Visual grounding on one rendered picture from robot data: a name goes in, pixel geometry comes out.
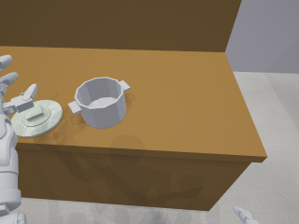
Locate robot left hand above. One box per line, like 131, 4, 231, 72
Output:
0, 55, 37, 116

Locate lid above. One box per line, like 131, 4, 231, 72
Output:
11, 100, 63, 138

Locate knob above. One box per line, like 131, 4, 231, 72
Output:
23, 104, 44, 121

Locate left robot forearm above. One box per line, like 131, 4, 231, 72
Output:
0, 114, 21, 217

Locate left robot upper arm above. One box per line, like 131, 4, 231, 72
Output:
0, 212, 27, 224

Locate robot right hand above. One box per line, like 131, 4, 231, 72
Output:
233, 206, 259, 224

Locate table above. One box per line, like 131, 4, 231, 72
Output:
0, 0, 267, 211

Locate pot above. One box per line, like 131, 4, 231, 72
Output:
68, 77, 131, 129

